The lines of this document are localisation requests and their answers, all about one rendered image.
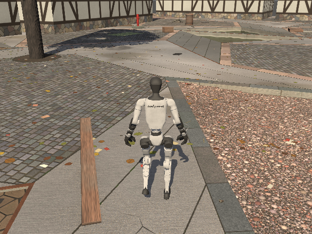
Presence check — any right robot upper arm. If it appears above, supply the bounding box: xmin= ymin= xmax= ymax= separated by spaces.
xmin=166 ymin=98 xmax=181 ymax=125

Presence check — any right robot hand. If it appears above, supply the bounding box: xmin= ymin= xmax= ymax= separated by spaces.
xmin=176 ymin=135 xmax=188 ymax=145

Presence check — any left robot forearm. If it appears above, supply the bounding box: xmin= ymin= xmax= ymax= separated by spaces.
xmin=126 ymin=118 xmax=136 ymax=137

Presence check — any robot left foot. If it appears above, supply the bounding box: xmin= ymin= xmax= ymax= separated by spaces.
xmin=142 ymin=188 xmax=149 ymax=195

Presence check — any left robot hand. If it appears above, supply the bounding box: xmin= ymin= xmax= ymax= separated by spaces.
xmin=124 ymin=136 xmax=136 ymax=146

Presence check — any right robot forearm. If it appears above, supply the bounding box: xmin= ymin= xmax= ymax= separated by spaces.
xmin=176 ymin=117 xmax=187 ymax=136

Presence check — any left robot upper arm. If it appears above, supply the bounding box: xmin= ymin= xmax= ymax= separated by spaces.
xmin=132 ymin=98 xmax=146 ymax=125

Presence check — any right robot thigh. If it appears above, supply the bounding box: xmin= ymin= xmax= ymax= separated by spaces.
xmin=163 ymin=136 xmax=173 ymax=169

